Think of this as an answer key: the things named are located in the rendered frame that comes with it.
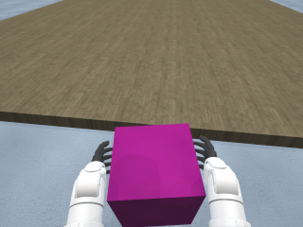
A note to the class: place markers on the robot right forearm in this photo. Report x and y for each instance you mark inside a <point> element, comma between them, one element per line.
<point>224,195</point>

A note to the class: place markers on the right robot hand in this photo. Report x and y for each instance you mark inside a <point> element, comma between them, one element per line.
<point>208,150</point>

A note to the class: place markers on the carton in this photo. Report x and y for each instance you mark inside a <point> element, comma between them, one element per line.
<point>155,178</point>

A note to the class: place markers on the left robot hand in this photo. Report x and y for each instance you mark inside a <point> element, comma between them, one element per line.
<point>99,154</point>

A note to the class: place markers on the robot left forearm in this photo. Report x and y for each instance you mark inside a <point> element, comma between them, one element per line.
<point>87,199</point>

